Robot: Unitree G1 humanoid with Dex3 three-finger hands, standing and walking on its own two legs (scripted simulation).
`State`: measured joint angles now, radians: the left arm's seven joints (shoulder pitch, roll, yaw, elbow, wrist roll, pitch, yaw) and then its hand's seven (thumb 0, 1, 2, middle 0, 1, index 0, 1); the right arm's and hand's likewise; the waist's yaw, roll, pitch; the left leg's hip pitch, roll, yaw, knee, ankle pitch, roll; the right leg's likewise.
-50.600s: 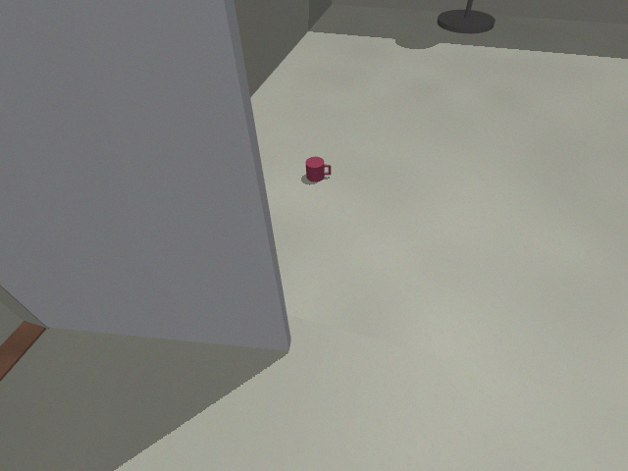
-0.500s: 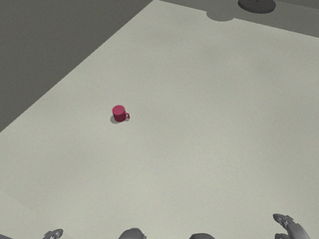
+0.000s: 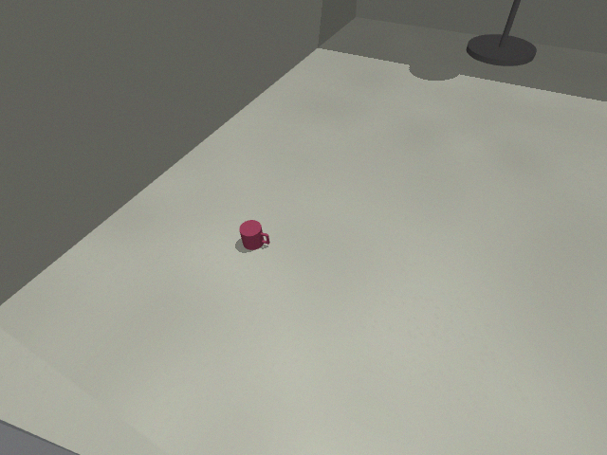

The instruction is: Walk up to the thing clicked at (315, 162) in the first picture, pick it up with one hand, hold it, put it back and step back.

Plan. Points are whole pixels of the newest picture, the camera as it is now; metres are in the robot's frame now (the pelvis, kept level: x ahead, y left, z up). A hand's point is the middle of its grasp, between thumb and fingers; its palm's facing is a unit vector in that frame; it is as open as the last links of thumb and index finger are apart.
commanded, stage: step back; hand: left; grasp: from above
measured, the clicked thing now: (255, 236) +1.09 +0.27 -0.72
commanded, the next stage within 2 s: stand in 0.68 s
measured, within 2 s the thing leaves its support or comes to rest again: neither
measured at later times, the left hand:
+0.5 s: hand out of the picture +0.12 +0.25 -0.14, palm faces +0.05 -0.91 -0.41, open 7.3 cm
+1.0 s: hand out of the picture +0.13 +0.25 -0.14, palm faces +0.00 -0.94 -0.33, open 7.3 cm
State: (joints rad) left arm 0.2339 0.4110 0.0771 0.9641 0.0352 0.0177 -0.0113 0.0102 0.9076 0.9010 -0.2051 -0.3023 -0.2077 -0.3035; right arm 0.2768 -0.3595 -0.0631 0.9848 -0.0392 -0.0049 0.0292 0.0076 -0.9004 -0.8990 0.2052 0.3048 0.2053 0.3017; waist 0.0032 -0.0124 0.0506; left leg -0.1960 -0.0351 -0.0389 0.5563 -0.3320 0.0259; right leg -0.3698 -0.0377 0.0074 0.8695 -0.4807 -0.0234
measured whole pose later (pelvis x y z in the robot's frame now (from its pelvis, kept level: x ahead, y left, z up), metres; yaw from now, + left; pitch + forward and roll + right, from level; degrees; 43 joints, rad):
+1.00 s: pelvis +0.06 +0.00 +0.01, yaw +0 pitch -3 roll +0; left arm 0.12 0.35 -0.01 1.12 0.01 -0.02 -0.01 0.01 0.91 0.90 -0.21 -0.30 -0.21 -0.30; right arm 0.05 -0.34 -0.01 1.10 0.00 -0.02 0.02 0.00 -0.90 -0.90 0.21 0.30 0.21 0.30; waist 0.02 0.00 0.06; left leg -0.15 0.02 0.01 0.39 -0.18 -0.01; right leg -0.12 -0.04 -0.03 0.39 -0.21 0.02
